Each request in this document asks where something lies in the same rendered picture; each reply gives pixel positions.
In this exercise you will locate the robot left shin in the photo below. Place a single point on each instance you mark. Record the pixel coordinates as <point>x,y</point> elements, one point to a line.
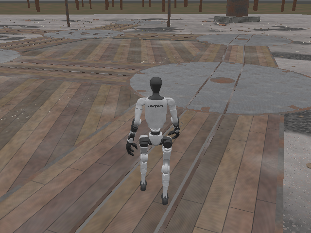
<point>143,170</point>

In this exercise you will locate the robot right hand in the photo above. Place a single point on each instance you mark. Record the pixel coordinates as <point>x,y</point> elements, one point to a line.
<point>172,132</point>

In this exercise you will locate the robot right forearm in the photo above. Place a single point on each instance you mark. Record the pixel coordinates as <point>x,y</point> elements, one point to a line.
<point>176,126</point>

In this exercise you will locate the robot right shin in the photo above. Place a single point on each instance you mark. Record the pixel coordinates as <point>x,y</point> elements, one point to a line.
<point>165,182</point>

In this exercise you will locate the robot shin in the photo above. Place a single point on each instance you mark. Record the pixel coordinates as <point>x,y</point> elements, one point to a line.
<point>143,170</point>
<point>165,182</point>

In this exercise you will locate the robot left forearm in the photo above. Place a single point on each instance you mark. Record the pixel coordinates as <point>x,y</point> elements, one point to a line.
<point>132,132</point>

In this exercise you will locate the left robot upper arm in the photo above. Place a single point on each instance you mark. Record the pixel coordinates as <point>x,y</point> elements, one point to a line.
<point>138,110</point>

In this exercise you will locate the robot left hand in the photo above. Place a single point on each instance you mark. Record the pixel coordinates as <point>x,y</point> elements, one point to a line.
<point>128,147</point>

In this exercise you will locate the right robot upper arm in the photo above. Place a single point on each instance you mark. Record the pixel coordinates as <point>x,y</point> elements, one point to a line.
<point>172,109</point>

